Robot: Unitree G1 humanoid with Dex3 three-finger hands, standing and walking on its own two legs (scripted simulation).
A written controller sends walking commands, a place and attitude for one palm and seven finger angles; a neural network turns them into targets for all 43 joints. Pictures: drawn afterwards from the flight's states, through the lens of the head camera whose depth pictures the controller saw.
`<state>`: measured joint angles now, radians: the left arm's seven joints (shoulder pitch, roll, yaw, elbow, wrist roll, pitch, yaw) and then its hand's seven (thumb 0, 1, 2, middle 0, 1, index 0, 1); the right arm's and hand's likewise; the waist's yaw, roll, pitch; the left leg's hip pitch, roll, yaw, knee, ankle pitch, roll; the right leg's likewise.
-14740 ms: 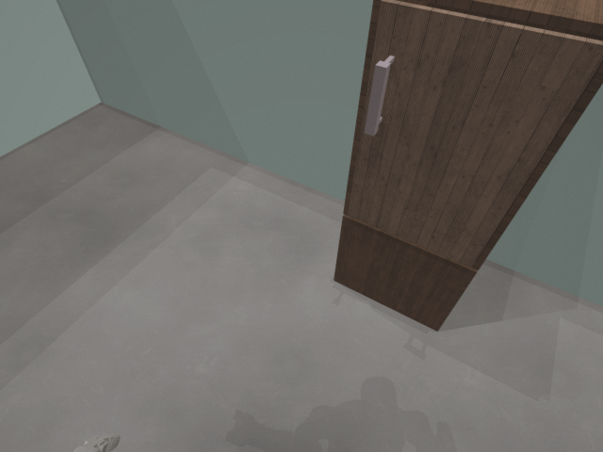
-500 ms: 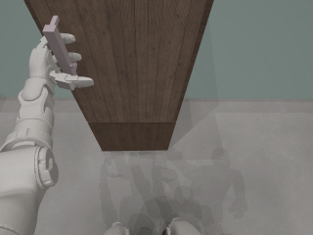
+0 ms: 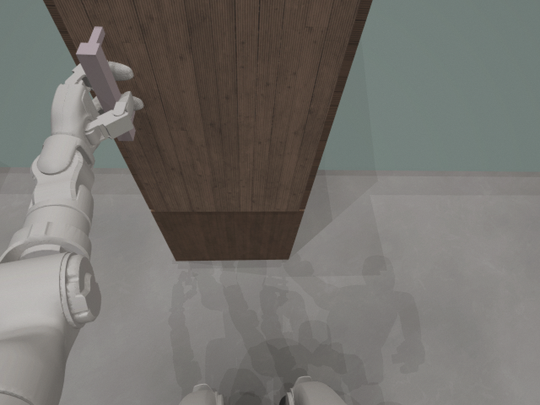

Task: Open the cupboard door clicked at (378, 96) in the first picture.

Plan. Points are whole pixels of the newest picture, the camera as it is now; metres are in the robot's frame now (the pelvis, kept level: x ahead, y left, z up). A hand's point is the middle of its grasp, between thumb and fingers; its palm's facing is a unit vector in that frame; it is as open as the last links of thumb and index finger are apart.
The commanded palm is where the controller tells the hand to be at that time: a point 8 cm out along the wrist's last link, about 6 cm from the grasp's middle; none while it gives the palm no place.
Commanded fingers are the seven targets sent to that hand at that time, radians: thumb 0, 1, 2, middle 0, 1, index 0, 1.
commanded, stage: pull the door open along its arc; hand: left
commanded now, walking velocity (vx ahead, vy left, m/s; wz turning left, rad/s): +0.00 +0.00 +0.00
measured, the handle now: (113, 88) +0.56 +0.19 +0.12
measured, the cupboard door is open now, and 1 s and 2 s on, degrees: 0 33 45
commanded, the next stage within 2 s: open thumb and fingers to let go in 1.20 s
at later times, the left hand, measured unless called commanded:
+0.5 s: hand (124, 144) +0.46 +0.16 +0.11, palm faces -0.07 -1.00 +0.00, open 5.9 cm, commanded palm +0.39 +0.22 +0.11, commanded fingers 0.00 0.90 0.90 -0.40 -1.35 -0.40 -1.35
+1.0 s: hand (179, 225) +0.33 +0.08 +0.11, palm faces +0.36 -0.93 +0.02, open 6.1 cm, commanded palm +0.27 +0.13 +0.11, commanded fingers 0.00 0.90 0.90 -0.40 -1.35 -0.40 -1.35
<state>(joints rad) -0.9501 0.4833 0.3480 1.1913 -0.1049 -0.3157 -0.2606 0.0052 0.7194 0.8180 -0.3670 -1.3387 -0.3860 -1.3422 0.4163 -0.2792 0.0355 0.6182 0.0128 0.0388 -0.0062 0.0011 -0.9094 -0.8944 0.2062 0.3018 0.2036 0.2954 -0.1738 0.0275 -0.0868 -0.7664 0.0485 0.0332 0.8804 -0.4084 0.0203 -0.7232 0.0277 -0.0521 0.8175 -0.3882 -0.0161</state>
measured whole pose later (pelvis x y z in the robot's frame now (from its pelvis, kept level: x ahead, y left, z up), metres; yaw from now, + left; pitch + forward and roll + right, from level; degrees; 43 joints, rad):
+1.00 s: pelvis +0.00 -0.03 +0.02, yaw +2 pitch +4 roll +0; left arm -0.06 -0.04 -0.05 0.14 -0.02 -0.06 0.42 0.02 0.68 0.77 -0.32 -1.31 -0.34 -1.32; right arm 0.19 -0.19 0.03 0.54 -0.02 0.05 0.01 0.01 -0.91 -0.89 0.20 0.30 0.20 0.30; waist -0.01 0.04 -0.08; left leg -0.42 0.03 0.02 0.70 -0.35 -0.02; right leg -0.40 0.02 -0.07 0.71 -0.38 -0.05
